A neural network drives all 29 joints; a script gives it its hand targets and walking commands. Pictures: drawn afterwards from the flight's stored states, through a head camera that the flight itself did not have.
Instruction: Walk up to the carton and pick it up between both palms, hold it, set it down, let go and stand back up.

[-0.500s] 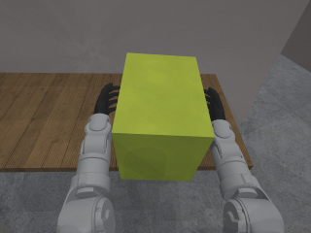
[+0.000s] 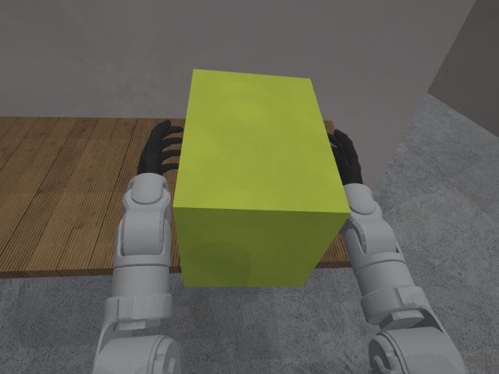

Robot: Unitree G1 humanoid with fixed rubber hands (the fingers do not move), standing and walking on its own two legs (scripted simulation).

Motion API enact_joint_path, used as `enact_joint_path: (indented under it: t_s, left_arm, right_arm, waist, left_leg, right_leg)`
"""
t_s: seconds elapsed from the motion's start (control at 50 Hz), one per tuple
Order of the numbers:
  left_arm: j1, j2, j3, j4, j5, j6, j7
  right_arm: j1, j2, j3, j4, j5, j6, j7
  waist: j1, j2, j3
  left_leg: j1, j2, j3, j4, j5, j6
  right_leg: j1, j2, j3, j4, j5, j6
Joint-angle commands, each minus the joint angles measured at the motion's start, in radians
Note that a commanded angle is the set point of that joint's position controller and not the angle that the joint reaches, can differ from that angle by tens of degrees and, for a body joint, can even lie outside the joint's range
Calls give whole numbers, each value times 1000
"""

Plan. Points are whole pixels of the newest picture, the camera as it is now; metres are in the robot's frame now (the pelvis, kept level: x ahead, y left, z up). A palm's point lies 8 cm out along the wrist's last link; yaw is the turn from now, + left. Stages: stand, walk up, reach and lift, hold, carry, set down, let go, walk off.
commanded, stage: reach and lift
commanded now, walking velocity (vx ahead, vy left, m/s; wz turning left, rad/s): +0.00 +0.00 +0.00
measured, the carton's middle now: (248, 179) +0.41 -0.02 +0.09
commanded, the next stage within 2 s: hold in 1.12 s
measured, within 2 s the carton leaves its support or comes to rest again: neither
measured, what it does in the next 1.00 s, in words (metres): stands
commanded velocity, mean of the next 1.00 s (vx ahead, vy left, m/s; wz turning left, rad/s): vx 0.00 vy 0.00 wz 0.00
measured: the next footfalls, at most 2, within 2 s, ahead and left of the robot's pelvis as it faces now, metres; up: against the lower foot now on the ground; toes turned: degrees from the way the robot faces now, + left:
none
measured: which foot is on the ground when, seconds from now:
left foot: down 0.00-1.00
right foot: down 0.00-1.00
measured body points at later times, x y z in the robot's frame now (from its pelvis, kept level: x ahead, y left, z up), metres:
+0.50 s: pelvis -0.01 +0.00 +0.00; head -0.02 +0.03 +0.45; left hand +0.38 +0.13 +0.18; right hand +0.36 -0.17 +0.17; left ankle +0.02 +0.11 -0.75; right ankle +0.00 -0.11 -0.75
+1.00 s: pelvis +0.00 +0.00 +0.00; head -0.02 +0.03 +0.45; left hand +0.38 +0.13 +0.19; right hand +0.37 -0.17 +0.18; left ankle +0.02 +0.11 -0.75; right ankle +0.00 -0.11 -0.75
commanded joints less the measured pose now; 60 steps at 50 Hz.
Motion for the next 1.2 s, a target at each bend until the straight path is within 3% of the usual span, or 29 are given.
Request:
enact_joint_path:
  t_s: [0.0,0.14,0.26,0.6,1.08,1.18]
  left_arm:
    - [-457,-415,-378,-161,-107,-14,-136]
    - [-443,-395,-365,-223,-102,58,-152]
    - [-504,-384,-340,-195,-100,80,-153]
    - [-529,-374,-331,-223,-103,99,-172]
    - [-564,-373,-337,-266,-108,158,-168]
    - [-539,-387,-354,-351,-107,185,-159]
  right_arm:
    - [-589,336,306,-288,52,-37,57]
    - [-573,326,322,-338,92,22,33]
    - [-630,307,266,-306,80,40,44]
    - [-642,315,300,-335,110,76,18]
    - [-680,282,294,-351,149,127,3]
    - [-684,288,356,-401,185,138,-8]
  waist:
    - [-8,74,-409]
    - [-8,68,-373]
    - [-10,81,-340]
    - [-17,70,-403]
    - [-25,81,-393]
    - [4,82,-432]
  left_leg:
    - [101,-27,32,-12,222,-37]
    - [95,-29,43,-25,195,-30]
    - [81,-24,56,-48,64,-32]
    - [88,-37,46,-26,172,-22]
    - [135,-34,50,-20,191,-39]
    - [180,-31,53,-2,311,-40]
  right_leg:
    - [151,31,-15,48,270,36]
    - [168,25,-11,44,261,40]
    - [104,28,-27,34,128,39]
    - [166,27,-18,56,272,48]
    - [125,34,-26,41,234,44]
    - [160,35,-18,45,292,39]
